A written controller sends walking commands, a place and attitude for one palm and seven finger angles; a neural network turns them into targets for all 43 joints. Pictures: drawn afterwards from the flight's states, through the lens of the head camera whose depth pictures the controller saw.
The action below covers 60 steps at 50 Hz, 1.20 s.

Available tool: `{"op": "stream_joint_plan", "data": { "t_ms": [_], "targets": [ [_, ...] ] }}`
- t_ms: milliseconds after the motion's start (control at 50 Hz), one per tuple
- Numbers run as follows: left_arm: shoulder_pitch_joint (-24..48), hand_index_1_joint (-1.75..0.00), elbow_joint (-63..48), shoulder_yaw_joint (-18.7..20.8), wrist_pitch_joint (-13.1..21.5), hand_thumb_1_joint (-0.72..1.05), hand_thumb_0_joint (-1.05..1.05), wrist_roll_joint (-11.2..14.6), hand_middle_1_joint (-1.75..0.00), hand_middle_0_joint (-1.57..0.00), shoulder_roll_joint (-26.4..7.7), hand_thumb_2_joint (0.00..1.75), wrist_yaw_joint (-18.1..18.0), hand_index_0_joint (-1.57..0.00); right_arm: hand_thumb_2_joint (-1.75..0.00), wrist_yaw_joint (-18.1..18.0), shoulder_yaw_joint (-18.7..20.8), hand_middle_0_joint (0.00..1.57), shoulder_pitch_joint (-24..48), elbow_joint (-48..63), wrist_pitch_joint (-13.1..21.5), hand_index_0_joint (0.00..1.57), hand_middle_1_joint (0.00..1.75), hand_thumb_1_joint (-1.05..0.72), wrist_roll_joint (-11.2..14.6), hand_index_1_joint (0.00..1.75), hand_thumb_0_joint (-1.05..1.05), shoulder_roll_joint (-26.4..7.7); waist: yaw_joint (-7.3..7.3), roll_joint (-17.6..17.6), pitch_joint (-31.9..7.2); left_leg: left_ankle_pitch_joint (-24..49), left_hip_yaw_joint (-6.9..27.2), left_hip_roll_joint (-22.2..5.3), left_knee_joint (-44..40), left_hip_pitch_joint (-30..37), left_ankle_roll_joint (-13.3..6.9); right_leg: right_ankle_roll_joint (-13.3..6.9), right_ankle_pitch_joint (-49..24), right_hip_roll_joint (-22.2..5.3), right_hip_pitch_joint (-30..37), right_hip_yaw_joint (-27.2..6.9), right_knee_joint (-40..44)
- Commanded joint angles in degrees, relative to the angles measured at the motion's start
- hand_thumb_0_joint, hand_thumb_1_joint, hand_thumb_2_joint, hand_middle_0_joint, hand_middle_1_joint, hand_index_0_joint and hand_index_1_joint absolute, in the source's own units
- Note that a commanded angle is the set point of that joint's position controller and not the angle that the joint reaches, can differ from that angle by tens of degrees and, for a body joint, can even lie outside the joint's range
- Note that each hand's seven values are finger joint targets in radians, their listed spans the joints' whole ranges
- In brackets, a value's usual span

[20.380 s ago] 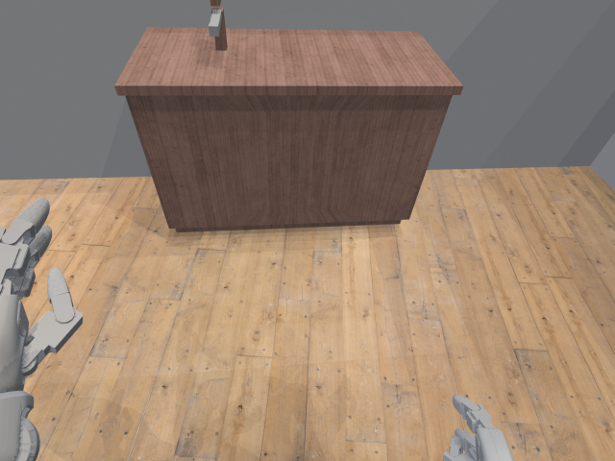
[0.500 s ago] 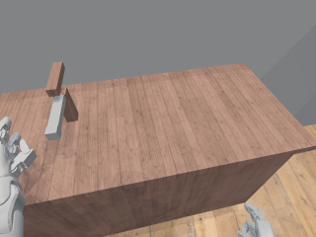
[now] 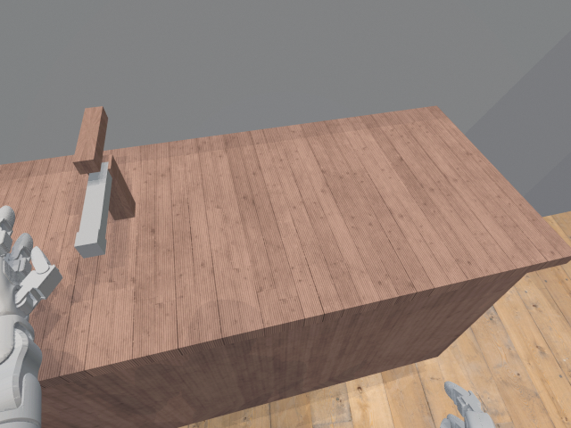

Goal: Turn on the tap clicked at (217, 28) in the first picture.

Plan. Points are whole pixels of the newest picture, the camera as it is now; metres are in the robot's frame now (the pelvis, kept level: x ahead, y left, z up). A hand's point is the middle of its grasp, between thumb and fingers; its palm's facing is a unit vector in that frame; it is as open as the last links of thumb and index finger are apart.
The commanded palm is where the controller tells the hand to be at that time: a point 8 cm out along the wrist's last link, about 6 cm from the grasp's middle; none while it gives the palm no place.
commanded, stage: reach beside the lever's end, fingers flat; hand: left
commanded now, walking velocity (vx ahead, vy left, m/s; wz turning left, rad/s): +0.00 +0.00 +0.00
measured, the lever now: (91, 243) +0.32 +0.30 +0.09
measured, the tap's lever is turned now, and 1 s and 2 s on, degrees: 0 0 23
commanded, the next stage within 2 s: push the lever round in 0.24 s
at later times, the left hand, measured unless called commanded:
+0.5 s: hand (63, 268) +0.29 +0.32 +0.08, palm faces +0.53 -0.84 -0.08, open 7.8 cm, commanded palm +0.24 +0.35 +0.08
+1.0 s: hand (83, 270) +0.29 +0.29 +0.08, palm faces +0.54 -0.84 -0.08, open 7.8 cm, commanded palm +0.24 +0.33 +0.08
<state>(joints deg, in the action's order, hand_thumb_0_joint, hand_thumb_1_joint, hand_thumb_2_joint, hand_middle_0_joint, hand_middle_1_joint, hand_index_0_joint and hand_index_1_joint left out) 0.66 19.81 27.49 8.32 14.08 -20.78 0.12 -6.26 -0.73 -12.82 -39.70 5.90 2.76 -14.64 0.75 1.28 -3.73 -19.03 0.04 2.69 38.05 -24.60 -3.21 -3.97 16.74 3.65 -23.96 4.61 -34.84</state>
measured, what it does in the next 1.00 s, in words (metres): stands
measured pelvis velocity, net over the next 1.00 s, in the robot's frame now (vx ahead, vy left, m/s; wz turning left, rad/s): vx -0.01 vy -0.02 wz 0.01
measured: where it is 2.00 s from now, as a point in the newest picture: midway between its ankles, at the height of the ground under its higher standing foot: outside the picture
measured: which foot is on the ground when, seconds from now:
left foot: down 0.00-1.00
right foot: down 0.00-1.00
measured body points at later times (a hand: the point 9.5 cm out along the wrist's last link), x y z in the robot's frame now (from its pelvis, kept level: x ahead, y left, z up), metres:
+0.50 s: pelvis +0.00 +0.00 +0.00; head +0.02 +0.00 +0.45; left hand +0.25 +0.36 +0.09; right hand +0.17 -0.24 -0.09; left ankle +0.00 +0.08 -0.72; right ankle +0.01 -0.08 -0.72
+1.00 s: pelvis -0.01 -0.02 +0.00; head +0.01 -0.02 +0.45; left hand +0.25 +0.33 +0.09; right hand +0.16 -0.26 -0.10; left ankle +0.00 +0.08 -0.72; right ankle +0.01 -0.08 -0.72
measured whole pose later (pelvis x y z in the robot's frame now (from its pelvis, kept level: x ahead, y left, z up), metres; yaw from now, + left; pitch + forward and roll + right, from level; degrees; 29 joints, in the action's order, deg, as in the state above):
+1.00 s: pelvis -0.01 -0.02 +0.00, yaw +1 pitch +4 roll -1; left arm 2.3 18.7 23.1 7.9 12.5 -17.9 -5.5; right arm -6.1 -1.3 -10.6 -39.3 4.3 2.8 -14.2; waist 0.8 1.4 -3.7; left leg -18.7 0.8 2.2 38.6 -24.3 -2.1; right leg -5.2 16.8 4.1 -23.6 5.4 -35.6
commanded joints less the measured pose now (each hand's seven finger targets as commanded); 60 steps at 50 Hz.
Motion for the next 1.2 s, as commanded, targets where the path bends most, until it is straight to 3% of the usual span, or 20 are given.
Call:
{"op": "stream_joint_plan", "data": {
  "t_ms": [0, 60, 120, 140, 260, 300, 340, 400, 480, 580, 700, 760, 860, 900, 980, 1000, 1040, 1100, 1120, 1180],
  "targets": [
    [8.49, -0.15, -13.92, 7.04, 4.27, 0.9, 0.0, -0.1, -0.15, -0.15, -18.13, 0.9, -1.16, -0.15, -0.9, -0.87, 2.77, 0.2, 4.85, 7.55, 2.51, 0.2, 0.3, -0.9, 0.33, 0.3, 0.0, -8.63, 1.82, 3.82, -10.46, 17.16, 4.98, -2.69, -4.69, 3.82, 2.29, 1.98, -11.99, -2.82, 6.57, -3.9, 3.57],
    [13.4, -0.15, -16.33, 2.86, 5.55, 0.9, 0.0, -0.26, -0.15, -0.15, -14.93, 0.9, -1.03, -0.15, -0.9, -1.21, 2.6, 0.2, 4.91, 7.26, 3.08, 0.2, 0.3, -0.9, 0.1, 0.3, 0.0, -8.55, 0.18, 6.33, -10.45, 14.66, 5.5, -2.81, -4.85, 5.9, 2.51, 1.86, -8.07, -2.59, 3.58, -3.5, 3.86],
    [17.15, -0.15, -14.64, 1.83, 6.0, 0.9, 0.0, -0.87, -0.15, -0.15, -15.22, 0.9, -1.17, -0.15, -0.9, -1.93, 2.45, 0.2, 5.08, 6.11, 3.29, 0.2, 0.3, -0.9, 0.06, 0.3, 0.0, -8.8, -0.83, 4.71, -9.54, 10.42, 6.21, -2.93, -5.4, 5.7, 2.37, 1.86, -4.31, -2.59, 2.02, -3.39, 4.35],
    [18.75, -0.15, -14.18, -0.61, 5.83, 0.9, 0.0, -0.7, -0.15, -0.15, -13.17, 0.9, -0.74, -0.15, -0.9, -2.05, 2.26, 0.2, 5.45, 6.1, 3.34, 0.2, 0.3, -0.9, 0.1, 0.3, 0.0, -8.87, -1.54, 3.84, -9.82, 9.63, 6.18, -2.79, -5.29, 5.66, 2.22, 1.96, -3.92, -2.68, 1.71, -3.3, 4.37],
    [16.32, -0.15, -12.29, -0.43, 3.78, 0.9, 0.0, -1.18, -0.15, -0.15, -13.5, 0.9, -1.57, -0.15, -0.9, -1.86, 2.15, 0.2, 5.56, 6.85, 3.26, 0.2, 0.3, -0.9, 0.09, 0.3, 0.0, -8.64, 0.52, 4.33, -12.25, 11.97, 6.51, -2.68, -5.83, 6.38, 3.11, 1.6, -5.77, -2.77, 4.21, -3.1, 4.2],
    [11.82, -0.15, -11.84, 4.05, 3.3, 0.9, 0.0, -1.64, -0.15, -0.15, -17.15, 0.9, -2.73, -0.15, -0.9, -1.57, 2.2, 0.2, 5.54, 7.04, 2.73, 0.2, 0.3, -0.9, 0.03, 0.3, 0.0, -8.47, 2.49, 4.87, -12.36, 14.77, 6.19, -2.71, -5.85, 5.58, 3.32, 1.39, -8.15, -2.77, 6.56, -3.19, 3.9],
    [12.13, -0.15, -12.21, 1.93, 3.04, 0.9, 0.0, -1.13, -0.15, -0.15, -14.05, 0.9, -3.05, -0.15, -0.9, -1.08, 2.21, 0.2, 5.47, 7.79, 2.42, 0.2, 0.3, -0.9, 0.12, 0.3, 0.0, -8.24, 1.64, 2.14, -12.04, 15.79, 5.82, -2.87, -5.67, 5.41, 3.33, 1.75, -9.72, -2.65, 6.31, -2.97, 3.85],
    [10.52, -0.15, -13.89, 2.87, 3.15, 0.9, 0.0, -1.45, -0.15, -0.15, -14.27, 0.9, -3.72, -0.15, -0.9, -0.75, 2.27, 0.2, 5.75, 8.19, 2.2, 0.2, 0.3, -0.9, 0.02, 0.3, 0.0, -8.06, 2.31, 4.1, -11.44, 17.46, 5.4, -2.8, -5.37, 5.57, 3.32, 1.63, -11.22, -2.66, 6.71, -3.23, 3.77],
    [10.51, -0.15, -17.2, 0.14, 3.91, 0.9, 0.0, -1.43, -0.15, -0.15, -11.53, 0.9, -3.64, -0.15, -0.9, -0.39, 2.6, 0.2, 5.38, 8.58, 2.2, 0.2, 0.3, -0.9, -0.06, 0.3, 0.0, -8.02, 1.3, 4.32, -12.79, 19.64, 5.12, -2.93, -4.69, 6.91, 3.45, 1.69, -13.06, -2.56, 6.55, -3.34, 3.36],
    [13.46, -0.15, -16.72, -1.33, 4.22, 0.9, 0.0, -1.29, -0.15, -0.15, -10.57, 0.9, -3.9, -0.15, -0.9, -0.82, 2.49, 0.2, 6.01, 7.65, 2.14, 0.2, 0.3, -0.9, 0.06, 0.3, 0.0, -8.2, -0.1, 2.32, -10.35, 13.72, 5.09, -2.69, -4.85, 4.98, 2.69, 1.99, -8.93, -2.76, 4.88, -3.61, 4.21],
    [13.3, -0.15, -16.85, 0.31, 4.91, 0.9, 0.0, -2.37, -0.15, -0.15, -13.03, 0.9, -5.15, -0.15, -0.9, -1.07, 2.4, 0.2, 6.47, 6.78, 2.15, 0.2, 0.3, -0.9, -0.07, 0.3, 0.0, -7.97, 0.7, 4.07, -11.79, 13.56, 4.96, -2.47, -4.69, 5.03, 2.43, 1.74, -9.36, -3.1, 6.78, -4.31, 4.21],
    [14.02, -0.15, -15.75, -1.82, 4.38, 0.9, 0.0, -1.87, -0.15, -0.15, -10.73, 0.9, -4.9, -0.15, -0.9, -0.98, 2.27, 0.2, 6.71, 7.26, 2.0, 0.2, 0.3, -0.9, 0.08, 0.3, 0.0, -7.94, 0.38, 2.55, -11.56, 12.14, 4.77, -2.36, -4.8, 4.06, 1.98, 2.0, -8.99, -3.21, 6.84, -4.43, 4.4],
    [13.81, -0.15, -13.45, 0.22, 3.43, 0.9, 0.0, -1.56, -0.15, -0.15, -12.37, 0.9, -5.48, -0.15, -0.9, -0.86, 2.15, 0.2, 7.22, 7.76, 1.42, 0.2, 0.3, -0.9, 0.2, 0.3, 0.0, -7.84, 0.93, 0.72, -11.13, 10.13, 4.27, -2.24, -4.75, 1.8, 1.16, 2.3, -8.6, -3.69, 8.58, -5.61, 4.82],
    [12.5, -0.15, -13.85, 1.15, 3.37, 0.9, 0.0, -2.0, -0.15, -0.15, -13.13, 0.9, -5.8, -0.15, -0.9, -0.66, 2.08, 0.2, 7.53, 7.95, 1.14, 0.2, 0.3, -0.9, 0.34, 0.3, 0.0, -7.59, 1.6, 3.03, -10.59, 10.38, 4.12, -2.22, -4.57, 1.59, 1.04, 2.14, -9.16, -3.85, 8.95, -6.05, 4.68],
    [14.09, -0.15, -15.33, -1.14, 4.05, 0.9, 0.0, -1.71, -0.15, -0.15, -10.87, 0.9, -5.79, -0.15, -0.9, -0.43, 2.24, 0.2, 7.36, 8.32, 1.38, 0.2, 0.3, -0.9, 0.12, 0.3, 0.0, -7.68, 0.64, 2.81, -11.39, 10.16, 3.8, -2.19, -3.8, 1.75, 0.75, 2.4, -9.96, -4.03, 8.76, -6.89, 4.66],
    [13.32, -0.15, -15.02, 0.63, 4.24, 0.9, 0.0, -2.08, -0.15, -0.15, -12.67, 0.9, -6.24, -0.15, -0.9, -0.44, 2.22, 0.2, 7.38, 7.81, 1.25, 0.2, 0.3, -0.9, 0.26, 0.3, 0.0, -7.58, 0.94, 3.34, -11.0, 9.8, 3.93, -2.25, -3.76, 1.32, 0.74, 2.31, -9.4, -3.99, 8.81, -6.75, 4.54],
    [13.59, -0.15, -15.09, -2.58, 4.46, 0.9, 0.0, -1.95, -0.15, -0.15, -9.24, 0.9, -6.08, -0.15, -0.9, -0.31, 2.31, 0.2, 7.22, 8.15, 1.36, 0.2, 0.3, -0.9, 0.19, 0.3, 0.0, -7.63, 0.28, 1.39, -10.89, 9.73, 3.77, -2.28, -3.8, 1.65, 0.69, 2.5, -9.68, -3.86, 8.1, -6.41, 4.53],
    [14.01, -0.15, -14.97, -1.35, 4.05, 0.9, 0.0, -2.1, -0.15, -0.15, -10.31, 0.9, -7.27, -0.15, -0.9, -0.44, 2.18, 0.2, 7.76, 7.82, 1.23, 0.2, 0.3, -0.9, 0.3, 0.3, 0.0, -7.65, 0.65, 1.38, -9.77, 8.57, 3.97, -2.11, -3.63, 0.51, 0.58, 2.51, -8.41, -4.21, 7.98, -6.88, 4.85],
    [16.48, -0.15, -15.77, -4.06, 4.09, 0.9, 0.0, -2.31, -0.15, -0.15, -7.84, 0.9, -7.63, -0.15, -0.9, -0.37, 2.08, 0.2, 7.82, 7.97, 1.25, 0.2, 0.3, -0.9, 0.27, 0.3, 0.0, -7.48, -0.4, 1.73, -9.91, 7.69, 3.75, -2.05, -3.7, 1.04, 0.55, 2.7, -7.25, -4.27, 6.91, -6.79, 5.16],
    [18.57, -0.15, -16.16, -6.13, 3.91, 0.9, 0.0, -3.13, -0.15, -0.15, -6.34, 0.9, -9.53, -0.15, -0.9, -0.41, 2.12, 0.2, 8.04, 7.85, 1.39, 0.2, 0.3, -0.9, -0.01, 0.3, 0.0, -7.56, -0.54, 2.06, -10.31, 6.3, 4.0, -1.98, -3.51, 1.36, 0.52, 2.59, -4.99, -4.29, 5.88, -6.99, 5.52]
  ]
}}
